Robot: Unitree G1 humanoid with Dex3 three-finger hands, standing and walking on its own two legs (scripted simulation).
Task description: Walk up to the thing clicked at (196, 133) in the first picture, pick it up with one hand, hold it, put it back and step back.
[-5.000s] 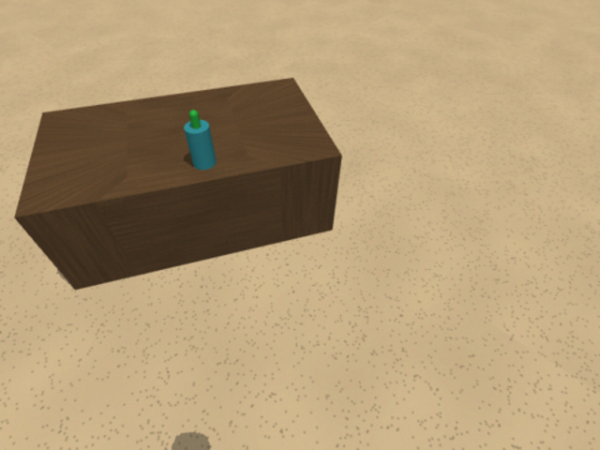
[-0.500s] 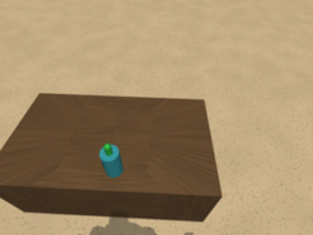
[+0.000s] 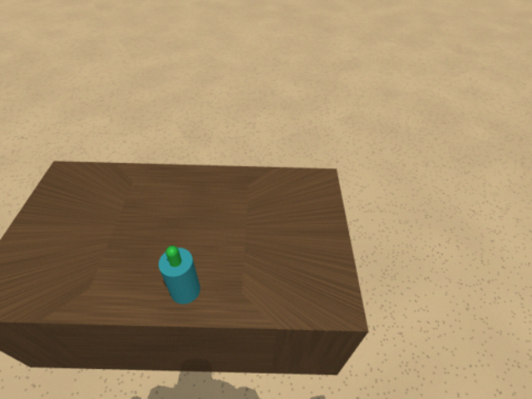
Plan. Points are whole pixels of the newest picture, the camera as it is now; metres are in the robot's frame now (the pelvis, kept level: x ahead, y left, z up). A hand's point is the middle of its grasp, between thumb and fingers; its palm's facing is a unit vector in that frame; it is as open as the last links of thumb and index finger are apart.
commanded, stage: stand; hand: left
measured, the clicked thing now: (178, 271) +0.47 +0.22 -0.26
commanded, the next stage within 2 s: go down in 1.82 s
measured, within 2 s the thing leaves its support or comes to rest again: neither
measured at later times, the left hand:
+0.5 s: hand out of the picture +0.07 +0.24 -0.16, palm faces -0.02 -0.94 -0.34, open 7.4 cm
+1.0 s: hand out of the picture +0.07 +0.25 -0.16, palm faces -0.03 -0.94 -0.34, open 7.4 cm
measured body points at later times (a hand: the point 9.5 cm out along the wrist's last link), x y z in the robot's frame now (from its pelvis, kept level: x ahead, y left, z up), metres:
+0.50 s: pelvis +0.00 -0.01 +0.00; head +0.01 -0.01 +0.45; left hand +0.07 +0.29 -0.13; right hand +0.08 -0.31 -0.13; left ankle +0.02 +0.12 -0.75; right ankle -0.02 -0.13 -0.75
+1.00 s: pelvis +0.00 -0.01 +0.00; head +0.01 -0.01 +0.45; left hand +0.07 +0.29 -0.13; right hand +0.07 -0.31 -0.13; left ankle +0.02 +0.12 -0.75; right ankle -0.02 -0.13 -0.75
